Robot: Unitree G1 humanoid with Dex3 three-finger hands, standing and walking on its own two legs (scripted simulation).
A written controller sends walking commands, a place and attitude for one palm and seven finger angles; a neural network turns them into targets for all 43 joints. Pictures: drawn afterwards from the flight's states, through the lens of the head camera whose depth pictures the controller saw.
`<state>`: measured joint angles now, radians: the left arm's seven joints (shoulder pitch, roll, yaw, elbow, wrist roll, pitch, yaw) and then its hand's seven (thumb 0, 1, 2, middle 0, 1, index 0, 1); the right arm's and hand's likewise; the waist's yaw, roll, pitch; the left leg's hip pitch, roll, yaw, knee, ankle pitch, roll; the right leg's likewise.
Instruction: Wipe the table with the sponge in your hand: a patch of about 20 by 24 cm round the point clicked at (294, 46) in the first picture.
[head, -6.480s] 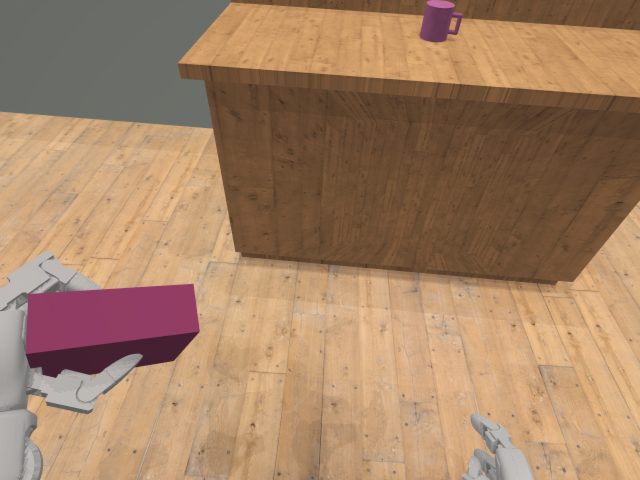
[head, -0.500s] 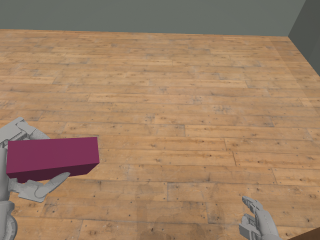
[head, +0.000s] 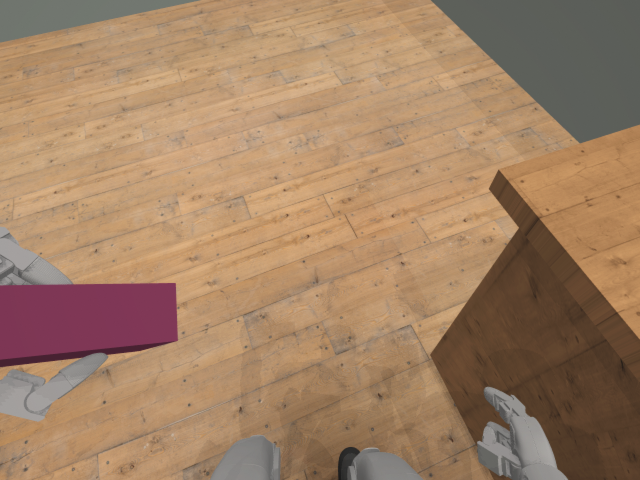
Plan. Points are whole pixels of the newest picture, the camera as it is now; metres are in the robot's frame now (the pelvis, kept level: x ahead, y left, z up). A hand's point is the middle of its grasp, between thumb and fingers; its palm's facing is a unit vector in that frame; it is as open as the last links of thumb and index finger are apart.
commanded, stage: turn to face it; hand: left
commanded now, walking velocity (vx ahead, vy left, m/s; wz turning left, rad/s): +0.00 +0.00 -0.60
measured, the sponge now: (104, 324) +0.24 +0.19 +0.15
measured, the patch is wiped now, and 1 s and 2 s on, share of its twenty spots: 0.00 0.00 0.00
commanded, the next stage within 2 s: none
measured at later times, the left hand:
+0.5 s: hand (177, 333) +0.23 +0.12 +0.16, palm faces +0.18 -0.84 -0.51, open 9.3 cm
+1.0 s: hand (284, 371) +0.20 +0.03 +0.17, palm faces -0.11 -0.87 -0.49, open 9.3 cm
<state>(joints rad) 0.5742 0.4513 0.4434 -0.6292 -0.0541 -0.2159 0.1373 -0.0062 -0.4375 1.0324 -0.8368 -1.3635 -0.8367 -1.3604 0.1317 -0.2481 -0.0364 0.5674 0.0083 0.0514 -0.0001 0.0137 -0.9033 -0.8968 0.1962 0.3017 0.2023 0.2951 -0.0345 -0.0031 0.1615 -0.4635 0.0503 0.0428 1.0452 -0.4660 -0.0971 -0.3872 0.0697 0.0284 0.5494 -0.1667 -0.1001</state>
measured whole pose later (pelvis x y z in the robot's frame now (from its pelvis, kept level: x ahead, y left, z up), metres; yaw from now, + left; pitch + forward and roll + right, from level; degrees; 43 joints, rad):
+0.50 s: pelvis -0.06 -0.05 -0.02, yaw -17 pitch -2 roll +0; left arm 0.39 0.37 0.36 -0.50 -0.01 -0.17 0.13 -0.01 -0.44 1.03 -0.84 -1.36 -0.84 -1.36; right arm 0.19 -0.16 0.04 0.52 0.02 -0.03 0.01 0.01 -0.90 -0.90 0.20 0.30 0.21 0.30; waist 0.07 0.09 0.14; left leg -0.28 0.24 0.12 0.79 -0.44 -0.11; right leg -0.38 0.01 -0.09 0.72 -0.31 -0.01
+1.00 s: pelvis -0.12 -0.06 -0.01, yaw -34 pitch +0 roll +3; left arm 0.49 0.40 0.39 -0.56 -0.02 -0.17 0.13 -0.01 -0.44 1.03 -0.84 -1.36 -0.84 -1.36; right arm 0.17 -0.23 -0.02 0.50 0.01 0.06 -0.02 0.01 -0.90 -0.90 0.19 0.30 0.20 0.29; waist 0.04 -0.05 0.07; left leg -0.24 0.07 0.11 0.56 -0.31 -0.05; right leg -0.52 0.11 0.05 0.83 -0.35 0.00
